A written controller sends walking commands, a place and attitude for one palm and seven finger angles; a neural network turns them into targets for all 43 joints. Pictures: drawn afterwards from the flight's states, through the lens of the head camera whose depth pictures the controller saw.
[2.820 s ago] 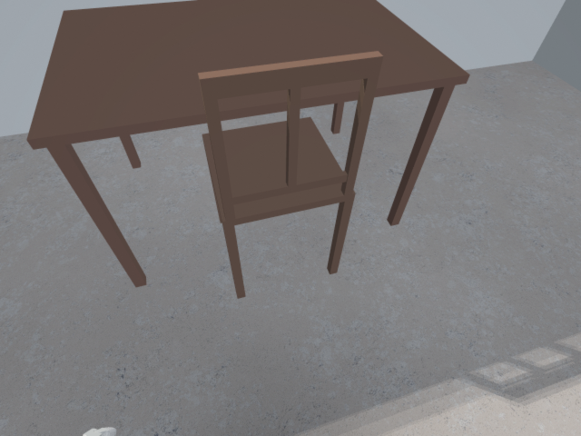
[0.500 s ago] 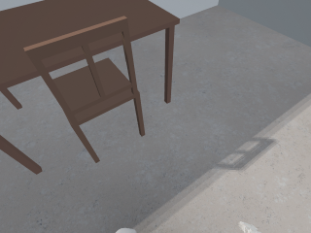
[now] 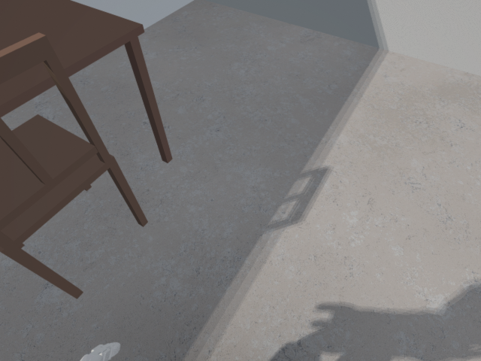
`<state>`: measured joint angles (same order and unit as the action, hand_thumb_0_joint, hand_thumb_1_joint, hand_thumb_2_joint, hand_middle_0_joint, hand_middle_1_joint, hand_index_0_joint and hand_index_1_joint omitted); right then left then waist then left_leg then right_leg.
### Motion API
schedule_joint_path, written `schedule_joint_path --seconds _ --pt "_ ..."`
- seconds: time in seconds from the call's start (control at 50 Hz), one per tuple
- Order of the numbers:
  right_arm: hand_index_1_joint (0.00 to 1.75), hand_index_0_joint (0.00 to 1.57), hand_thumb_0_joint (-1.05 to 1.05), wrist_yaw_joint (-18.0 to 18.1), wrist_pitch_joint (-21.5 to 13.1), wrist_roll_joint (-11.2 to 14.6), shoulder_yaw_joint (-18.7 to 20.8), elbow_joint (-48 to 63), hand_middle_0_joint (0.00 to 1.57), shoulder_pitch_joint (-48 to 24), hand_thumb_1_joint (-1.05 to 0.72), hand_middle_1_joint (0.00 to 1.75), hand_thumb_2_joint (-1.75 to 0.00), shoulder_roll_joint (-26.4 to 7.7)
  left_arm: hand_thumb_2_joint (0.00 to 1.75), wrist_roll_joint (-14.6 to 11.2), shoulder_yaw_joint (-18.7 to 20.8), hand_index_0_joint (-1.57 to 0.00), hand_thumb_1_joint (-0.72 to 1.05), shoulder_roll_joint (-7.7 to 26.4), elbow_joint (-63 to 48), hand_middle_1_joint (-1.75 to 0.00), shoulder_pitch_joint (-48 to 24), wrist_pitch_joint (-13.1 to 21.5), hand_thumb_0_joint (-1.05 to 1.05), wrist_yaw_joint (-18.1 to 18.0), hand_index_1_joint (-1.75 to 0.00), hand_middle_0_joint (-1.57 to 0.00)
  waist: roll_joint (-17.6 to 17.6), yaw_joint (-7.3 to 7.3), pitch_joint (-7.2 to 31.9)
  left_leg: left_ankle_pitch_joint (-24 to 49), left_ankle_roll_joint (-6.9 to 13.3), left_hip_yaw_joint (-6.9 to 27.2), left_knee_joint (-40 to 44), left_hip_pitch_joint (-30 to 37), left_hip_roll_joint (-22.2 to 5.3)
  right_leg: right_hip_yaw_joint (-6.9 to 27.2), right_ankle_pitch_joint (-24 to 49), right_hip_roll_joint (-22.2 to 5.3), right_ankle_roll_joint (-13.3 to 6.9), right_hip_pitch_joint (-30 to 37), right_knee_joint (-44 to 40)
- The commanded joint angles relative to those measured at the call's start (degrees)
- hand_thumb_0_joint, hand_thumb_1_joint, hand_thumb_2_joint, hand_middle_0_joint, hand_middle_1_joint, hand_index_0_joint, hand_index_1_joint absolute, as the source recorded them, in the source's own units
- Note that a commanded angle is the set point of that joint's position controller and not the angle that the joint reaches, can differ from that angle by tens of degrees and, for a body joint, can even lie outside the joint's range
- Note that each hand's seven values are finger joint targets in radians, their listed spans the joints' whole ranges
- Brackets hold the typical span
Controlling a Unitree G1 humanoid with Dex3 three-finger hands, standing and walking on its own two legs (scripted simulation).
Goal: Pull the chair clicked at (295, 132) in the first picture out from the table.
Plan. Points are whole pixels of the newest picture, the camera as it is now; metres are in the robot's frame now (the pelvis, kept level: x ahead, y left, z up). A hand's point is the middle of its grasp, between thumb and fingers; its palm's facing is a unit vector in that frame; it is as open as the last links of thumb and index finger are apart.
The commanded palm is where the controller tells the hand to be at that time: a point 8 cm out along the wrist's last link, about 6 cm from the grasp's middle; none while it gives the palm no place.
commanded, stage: walk to a spot facing it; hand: left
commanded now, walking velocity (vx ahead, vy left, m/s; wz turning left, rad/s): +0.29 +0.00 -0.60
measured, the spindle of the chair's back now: (15, 145) +0.58 +0.59 -0.06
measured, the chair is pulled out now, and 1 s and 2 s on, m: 0.00 0.00 0.00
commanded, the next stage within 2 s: turn to face it in 1.08 s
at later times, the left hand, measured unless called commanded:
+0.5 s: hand (140, 319) +0.21 +0.21 -0.16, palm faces -0.24 -0.96 -0.17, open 7.4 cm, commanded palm none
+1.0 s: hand (258, 202) +0.50 -0.02 -0.16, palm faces -0.59 -0.78 -0.19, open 7.4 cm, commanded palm none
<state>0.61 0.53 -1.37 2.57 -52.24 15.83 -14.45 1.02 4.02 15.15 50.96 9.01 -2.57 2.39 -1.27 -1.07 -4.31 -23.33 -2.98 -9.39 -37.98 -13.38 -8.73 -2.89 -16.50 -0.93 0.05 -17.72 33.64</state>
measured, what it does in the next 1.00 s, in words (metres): walks ahead, turning right: left foot, then right foot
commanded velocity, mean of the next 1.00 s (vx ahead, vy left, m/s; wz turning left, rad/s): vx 0.30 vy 0.00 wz -0.58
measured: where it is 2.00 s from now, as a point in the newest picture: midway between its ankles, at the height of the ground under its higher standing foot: (287, 298)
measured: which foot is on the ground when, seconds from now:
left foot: up 0.00-0.34, down 0.36-0.86, up 0.88-1.00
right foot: down 0.00-0.36, up 0.38-0.86, down 0.88-1.00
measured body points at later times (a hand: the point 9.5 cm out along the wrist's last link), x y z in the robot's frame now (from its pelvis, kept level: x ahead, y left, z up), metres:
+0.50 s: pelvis +0.12 +0.03 +0.02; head +0.13 +0.06 +0.46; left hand +0.22 +0.26 -0.15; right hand +0.10 -0.21 -0.11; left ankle +0.14 +0.12 -0.72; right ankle +0.04 -0.09 -0.63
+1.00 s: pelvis +0.28 -0.09 -0.01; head +0.32 -0.11 +0.44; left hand +0.53 +0.02 -0.14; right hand +0.10 -0.25 -0.15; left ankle +0.28 +0.08 -0.61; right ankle +0.30 -0.19 -0.72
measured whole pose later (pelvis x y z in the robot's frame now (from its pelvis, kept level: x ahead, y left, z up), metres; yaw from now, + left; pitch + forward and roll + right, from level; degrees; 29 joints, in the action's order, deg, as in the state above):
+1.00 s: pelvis +0.28 -0.09 -0.01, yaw -35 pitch -1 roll -1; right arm 0.6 -0.6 -1.1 3.0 -59.2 21.6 -9.7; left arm 0.4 3.5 12.2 52.5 5.1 1.8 1.2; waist 0.5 -3.4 -6.5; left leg -22.2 -2.9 -4.6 -77.1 -24.1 -10.8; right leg -7.4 -12.3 2.8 -6.0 -23.3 35.9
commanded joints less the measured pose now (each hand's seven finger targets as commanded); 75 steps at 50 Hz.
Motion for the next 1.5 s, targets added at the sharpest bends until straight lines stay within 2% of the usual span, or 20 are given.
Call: schedule_joint_path --seconds 0.0,0.06,0.24,0.3,0.32,0.34,0.36,0.4,0.46,0.74,0.82,0.84,0.86,0.88,0.94,1.0,1.14,1.28,1.34,1.48 --pt "0.30 0.20 0.00 0.41 -0.43 0.30 1.32 7.87 0.20 -7.98 -0.90 0.30 -0.90 -6.69 0.90 -0.50 3.86 -0.20 0.90 14.59 -1.44 -0.30 12.89 1.84 0.00 -2.46 -0.30 -0.20 14.57 8.45 9.28 -10.86 0.71 9.15 -28.75 -27.35 1.60 30.83 2.15 -19.72 -13.01 20.55 -18.12" --pt "0.30 0.20 0.00 -0.83 -0.77 -0.41 1.87 5.44 0.20 -5.20 -0.90 0.30 -0.90 -6.27 0.90 0.03 2.37 -0.20 0.90 10.21 -3.32 -0.30 3.55 2.47 0.00 -2.59 -0.30 -0.20 7.78 2.82 4.24 -0.57 -0.03 8.07 -25.40 -21.55 0.54 21.75 -7.42 -13.91 -11.38 9.12 -19.22" --pt "0.30 0.20 0.00 -1.33 -2.77 0.16 1.75 6.32 0.20 -4.20 -0.90 0.30 -0.90 -3.94 0.90 0.36 2.59 -0.20 0.90 10.26 -1.97 -0.30 5.69 3.84 0.00 -1.99 -0.30 -0.20 10.51 2.33 2.69 2.63 -0.06 5.63 -4.27 -11.29 5.55 23.71 -5.54 -10.23 -11.23 4.16 -18.60" --pt "0.30 0.20 0.00 -0.30 -3.75 0.37 1.90 3.89 0.20 4.40 -0.90 0.30 -0.90 -4.40 0.90 0.17 2.50 -0.20 0.90 8.09 -2.30 -0.30 3.18 3.37 0.00 -1.83 -0.30 -0.20 7.94 -2.07 3.68 6.87 0.29 4.58 9.73 7.39 7.13 20.98 -7.13 -4.82 -7.72 -5.72 -10.20" --pt "0.30 0.20 0.00 0.61 -4.16 -0.07 2.86 1.99 0.20 10.91 -0.90 0.30 -0.90 -8.52 0.90 -0.01 1.87 -0.20 0.90 4.37 -3.19 -0.30 2.92 3.06 0.00 -1.41 -0.30 -0.20 -3.56 -4.91 5.69 -3.28 2.22 14.02 16.73 17.24 -0.27 16.55 -8.88 0.82 -5.09 -13.84 3.13" --pt "0.30 0.20 0.00 0.88 -4.24 -0.94 3.80 1.10 0.20 16.70 -0.90 0.30 -0.90 -14.67 0.90 -0.42 1.15 -0.20 0.90 0.44 -4.81 -0.30 3.10 3.04 0.00 -0.75 -0.30 -0.20 -20.38 -6.37 6.61 -18.17 7.67 36.31 27.52 19.82 -17.51 5.86 -17.92 7.33 -1.46 -24.04 23.02" --pt "0.30 0.20 0.00 0.86 -3.96 -0.39 3.01 1.98 0.20 14.09 -0.90 0.30 -0.90 -13.45 0.90 0.15 1.70 -0.20 0.90 2.82 -6.06 -0.30 0.89 3.53 0.00 -0.64 -0.30 -0.20 -14.11 -4.88 3.10 -24.93 11.84 42.93 31.28 12.23 -22.06 8.07 -14.75 1.24 -1.74 -25.53 29.86" --pt "0.30 0.20 0.00 0.89 -4.58 -0.39 1.62 2.65 0.20 7.30 -0.90 0.30 -0.90 -7.52 0.90 0.89 2.40 -0.20 0.90 2.77 -3.77 -0.30 0.67 3.39 0.00 0.32 -0.30 -0.20 -5.27 -1.32 -3.82 -19.05 9.72 30.80 32.48 3.15 -16.31 6.28 -5.35 -2.20 -1.28 -25.33 37.36" --pt "0.30 0.20 0.00 1.41 -5.94 0.41 0.44 1.39 0.20 5.27 -0.90 0.30 -0.90 -3.40 0.90 1.01 2.02 -0.20 0.90 0.23 -0.62 -0.30 5.47 2.35 0.00 1.17 -0.30 -0.20 -7.18 1.47 -0.46 5.79 6.07 11.45 28.74 6.06 -9.80 4.15 4.66 -4.18 0.57 -22.00 36.10" --pt "0.30 0.20 0.00 1.25 -5.37 -0.34 1.21 -6.03 0.20 14.78 -0.90 0.30 -0.90 -2.89 0.90 0.71 0.06 -0.20 0.90 -3.27 -4.06 -0.30 -10.92 2.63 0.00 1.39 -0.30 -0.20 -6.72 -2.37 -3.22 42.00 8.37 -6.94 20.79 17.00 -11.59 -6.31 6.13 -1.47 -1.70 -18.57 6.90" --pt "0.30 0.20 0.00 0.73 -5.01 0.34 2.17 -4.30 0.20 11.28 -0.90 0.30 -0.90 -6.33 0.90 0.97 1.81 -0.20 0.90 2.25 1.53 -0.30 8.15 4.47 0.00 0.61 -0.30 -0.20 -5.73 7.35 10.92 55.70 4.07 -11.00 -9.87 10.74 -9.97 -9.67 7.04 4.23 -5.93 13.48 -2.02" --pt "0.30 0.20 0.00 -0.16 -4.89 1.36 1.55 -2.90 0.20 12.76 -0.90 0.30 -0.90 -3.03 0.90 0.93 3.34 -0.20 0.90 8.98 2.95 -0.30 14.31 5.18 0.00 -0.15 -0.30 -0.20 4.09 9.48 18.15 23.16 1.56 -9.61 -28.26 -8.83 -5.76 7.92 8.02 -9.29 -10.95 33.44 -3.49" --pt "0.30 0.20 0.00 0.25 -4.86 1.74 1.06 0.02 0.20 11.50 -0.90 0.30 -0.90 -0.05 0.90 -0.35 4.32 -0.20 0.90 14.71 3.25 -0.30 18.18 5.32 0.00 -1.08 -0.30 -0.20 12.08 9.19 22.85 -11.66 -1.01 -2.79 -49.42 -24.46 2.80 37.67 18.99 -25.48 -18.35 38.92 -10.05" --pt "0.30 0.20 0.00 0.87 -4.85 1.33 1.50 0.81 0.20 6.55 -0.90 0.30 -0.90 -1.31 0.90 -1.30 4.62 -0.20 0.90 14.75 2.78 -0.30 15.58 4.18 0.00 -1.66 -0.30 -0.20 4.58 8.54 17.30 -7.45 0.44 5.46 -49.65 -27.00 0.01 32.58 15.37 -24.39 -18.30 30.64 -13.34" --pt "0.30 0.20 0.00 0.46 -3.25 -0.09 1.59 -0.30 0.20 4.30 -0.90 0.30 -0.90 -1.36 0.90 -0.64 1.96 -0.20 0.90 6.98 -0.57 -0.30 3.22 4.77 0.00 -2.08 -0.30 -0.20 1.41 1.83 4.15 4.97 -0.09 7.94 -41.53 -20.45 -3.92 20.82 1.27 -16.69 -12.25 3.10 -20.06" --pt "0.30 0.20 0.00 0.30 -1.92 -0.55 1.39 -1.88 0.20 8.49 -0.90 0.30 -0.90 0.02 0.90 0.22 1.76 -0.20 0.90 5.59 -0.37 -0.30 1.51 5.51 0.00 -2.34 -0.30 -0.20 4.32 -1.59 5.64 6.98 -1.02 6.77 -32.15 -16.25 -2.78 12.61 8.21 -11.58 -10.81 -1.68 -19.76" --pt "0.30 0.20 0.00 -0.64 -2.35 -0.31 1.33 3.71 0.20 -5.37 -0.90 0.30 -0.90 -0.35 0.90 0.21 2.07 -0.20 0.90 5.74 0.70 -0.30 7.65 5.64 0.00 -2.02 -0.30 -0.20 7.27 2.47 3.88 8.81 -1.98 6.75 -14.01 -18.82 1.05 17.00 9.31 -9.73 -11.47 2.87 -18.51" --pt "0.30 0.20 0.00 -0.12 -3.69 0.38 -0.21 -0.47 0.20 -2.67 -0.90 0.30 -0.90 0.53 0.90 -0.33 0.50 -0.20 0.90 2.65 4.26 -0.30 9.21 5.22 0.00 -3.47 -0.30 -0.20 6.93 0.75 7.36 16.89 0.51 5.36 11.26 0.82 5.92 10.25 23.79 -7.30 -6.32 9.11 -8.94" --pt "0.30 0.20 0.00 0.33 -2.91 -0.02 0.98 -2.60 0.20 3.20 -0.90 0.30 -0.90 -7.93 0.90 -0.38 -1.24 -0.20 0.90 -1.79 5.49 -0.30 13.84 4.72 0.00 -3.80 -0.30 -0.20 -11.50 0.38 9.20 41.51 13.33 27.30 18.13 13.57 -14.30 0.04 -17.64 1.00 1.00 -6.82 14.98" --pt "0.30 0.20 0.00 1.00 -1.64 0.52 0.81 -1.98 0.20 -2.02 -0.90 0.30 -0.90 -5.52 0.90 -0.14 0.27 -0.20 0.90 0.28 5.65 -0.30 7.51 2.37 0.00 -3.60 -0.30 -0.20 -5.49 1.62 7.09 36.55 12.85 22.21 20.63 3.80 -5.22 2.77 -8.07 -2.41 3.36 -7.90 24.81"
